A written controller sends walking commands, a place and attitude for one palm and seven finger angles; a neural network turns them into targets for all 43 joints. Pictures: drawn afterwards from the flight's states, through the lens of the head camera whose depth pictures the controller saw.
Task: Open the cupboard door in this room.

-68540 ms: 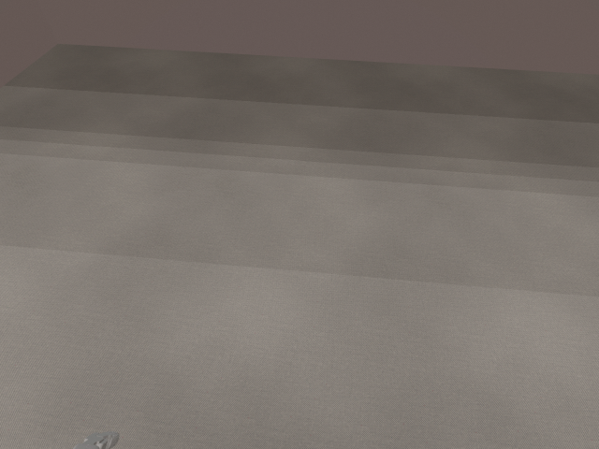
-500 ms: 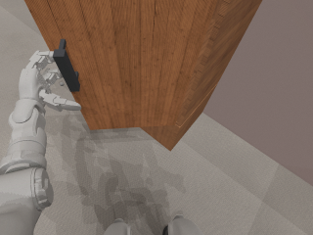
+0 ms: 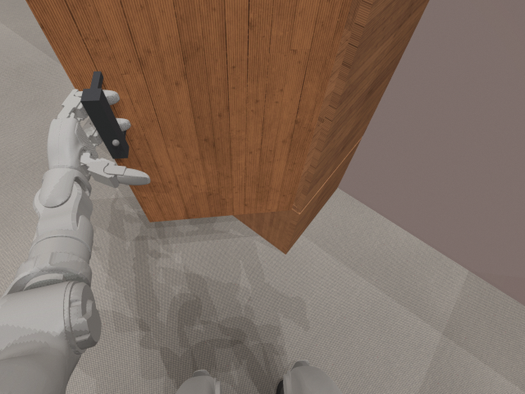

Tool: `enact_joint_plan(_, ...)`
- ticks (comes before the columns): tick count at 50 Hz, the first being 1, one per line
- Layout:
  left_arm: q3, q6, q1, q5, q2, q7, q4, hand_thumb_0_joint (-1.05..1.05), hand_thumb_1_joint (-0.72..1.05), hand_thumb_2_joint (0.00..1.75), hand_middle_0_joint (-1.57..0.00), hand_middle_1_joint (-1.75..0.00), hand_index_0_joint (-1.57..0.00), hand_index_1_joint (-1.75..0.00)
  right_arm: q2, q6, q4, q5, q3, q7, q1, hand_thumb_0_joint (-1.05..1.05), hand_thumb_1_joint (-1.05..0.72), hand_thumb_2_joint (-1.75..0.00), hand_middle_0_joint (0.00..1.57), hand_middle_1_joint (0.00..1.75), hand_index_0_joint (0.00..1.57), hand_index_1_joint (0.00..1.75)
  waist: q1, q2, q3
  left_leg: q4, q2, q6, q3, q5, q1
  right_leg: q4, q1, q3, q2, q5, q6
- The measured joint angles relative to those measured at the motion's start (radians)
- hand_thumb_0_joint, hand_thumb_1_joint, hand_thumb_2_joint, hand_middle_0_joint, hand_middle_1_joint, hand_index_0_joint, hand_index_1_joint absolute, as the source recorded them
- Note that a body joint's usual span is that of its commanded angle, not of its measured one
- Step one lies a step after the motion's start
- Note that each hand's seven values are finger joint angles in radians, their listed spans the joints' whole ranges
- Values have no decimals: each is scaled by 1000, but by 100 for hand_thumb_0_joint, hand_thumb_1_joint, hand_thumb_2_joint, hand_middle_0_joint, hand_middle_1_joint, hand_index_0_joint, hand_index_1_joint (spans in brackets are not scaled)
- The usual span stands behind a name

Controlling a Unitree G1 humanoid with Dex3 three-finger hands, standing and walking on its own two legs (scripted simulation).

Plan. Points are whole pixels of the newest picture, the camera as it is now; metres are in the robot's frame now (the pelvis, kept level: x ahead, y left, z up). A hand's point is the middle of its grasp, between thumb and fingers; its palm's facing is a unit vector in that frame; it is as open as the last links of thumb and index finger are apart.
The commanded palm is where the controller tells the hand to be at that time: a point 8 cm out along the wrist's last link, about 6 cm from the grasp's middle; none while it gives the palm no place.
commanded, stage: slide the fingers in behind the handle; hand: left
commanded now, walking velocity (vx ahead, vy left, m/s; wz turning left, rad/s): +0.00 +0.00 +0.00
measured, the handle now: (109, 116) +0.53 +0.22 +0.08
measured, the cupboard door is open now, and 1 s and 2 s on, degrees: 45 45 80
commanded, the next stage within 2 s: close the thumb around the handle in 0.20 s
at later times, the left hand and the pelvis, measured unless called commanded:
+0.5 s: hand (116, 141) +0.48 +0.20 +0.07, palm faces +0.07 -1.00 +0.00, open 12.9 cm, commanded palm +0.45 +0.25 +0.08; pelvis +0.00 +0.00 +0.00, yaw +0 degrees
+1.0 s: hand (119, 143) +0.47 +0.19 +0.08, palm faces +0.06 -1.00 +0.00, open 6.0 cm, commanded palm +0.44 +0.24 +0.08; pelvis +0.00 +0.00 +0.00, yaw +1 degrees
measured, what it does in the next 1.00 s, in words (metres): stands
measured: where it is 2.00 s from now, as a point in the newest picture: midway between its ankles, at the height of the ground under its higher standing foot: outside the picture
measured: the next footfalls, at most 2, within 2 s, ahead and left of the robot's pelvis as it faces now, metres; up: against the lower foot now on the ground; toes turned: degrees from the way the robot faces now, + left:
none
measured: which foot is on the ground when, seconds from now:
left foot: down 0.00-1.00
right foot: down 0.00-1.00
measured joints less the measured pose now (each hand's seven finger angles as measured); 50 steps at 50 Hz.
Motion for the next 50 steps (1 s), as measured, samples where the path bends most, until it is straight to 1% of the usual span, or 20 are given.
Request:
enact_joint_plan(9, -9, -2, -15, -7, 13, -12, 14, -1, -50, 30, -30, -120, -30, -120, -9, -3, 8, 2, -4, -5, -2, 1, -91, -90, 21, 30, 20, 30, 2, -4, 4, 4, -2, 0, -7, 1, -10, 2, -6, -6, -2, 0, 0)
enact_joint_plan(15, -32, -6, -21, -9, -2, -4, 4, -1, -50, 30, -30, -120, -30, -120, -15, -5, 12, 0, -11, -4, -2, 1, -91, -90, 21, 30, 20, 30, 5, -2, 1, 8, -5, 0, -11, 0, -15, 3, -8, -10, -5, -3, 1)
enact_joint_plan(18, -27, 2, -30, -2, -6, 3, 16, -1, -50, 30, -30, -120, -30, -120, -15, -4, 12, -1, -9, -2, -7, 1, -91, -90, 21, 30, 20, 30, 2, -3, 0, 8, -5, 0, -10, -1, -16, 5, -10, -9, -5, -4, 1)
enact_joint_plan(21, -12, 2, -24, 4, -3, 9, 11, -1, -45, 32, -31, -121, -31, -120, -12, -4, 4, -2, -7, -2, -10, 1, -91, -90, 21, 30, 20, 30, -3, -5, 0, 7, -3, 0, -7, -2, -16, 5, -12, -5, -3, -3, 1)
enact_joint_plan(25, -6, -6, -10, 5, 4, 6, -1, -1, -33, 37, -31, -122, -31, -122, -7, -3, -3, -1, -6, -1, -7, 1, -91, -90, 21, 30, 20, 30, -4, -4, 0, 6, -1, 0, -4, -4, -12, 4, -10, -3, 0, -4, 0)
enact_joint_plan(29, -5, -3, 4, -4, 6, -2, -14, -1, -16, 45, -33, -124, -33, -124, -5, 0, -2, 0, -6, -1, -3, 1, -91, -90, 21, 30, 20, 30, 1, -1, -1, 3, 0, 0, -5, -5, -7, -1, -4, -3, 1, -4, 0)
enact_joint_plan(35, -19, 2, 21, -19, -7, -11, -29, -1, 15, 58, -35, -127, -35, -127, -4, 3, 7, 2, -7, 0, -1, 1, -91, -90, 21, 30, 20, 30, 12, 2, -7, -4, -2, 0, -7, -4, 4, -8, 8, -5, -1, -4, 1)
enact_joint_plan(44, -39, -3, 12, -12, -27, 11, -25, 0, 62, 78, -37, -132, -38, -132, -6, -3, 9, 1, -10, 0, -15, 1, -91, -90, 21, 30, 20, 30, 14, 2, -6, -1, -7, 0, -11, -3, 5, -3, 11, -8, -5, -6, 1)
enact_joint_plan(50, -34, -10, -4, 1, -29, 20, -7, 0, 68, 82, -34, -133, -35, -133, -7, -5, 7, -1, -8, -1, -22, 1, -91, -90, 21, 30, 20, 30, 10, 1, -3, 3, -7, -1, -10, -1, -1, 5, 3, -7, -6, -6, 0)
